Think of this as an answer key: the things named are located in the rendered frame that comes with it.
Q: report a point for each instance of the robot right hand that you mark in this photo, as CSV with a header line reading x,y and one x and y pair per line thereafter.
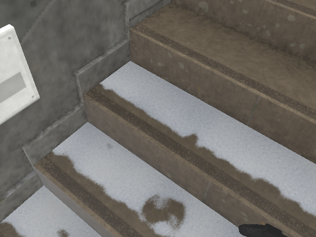
x,y
259,230

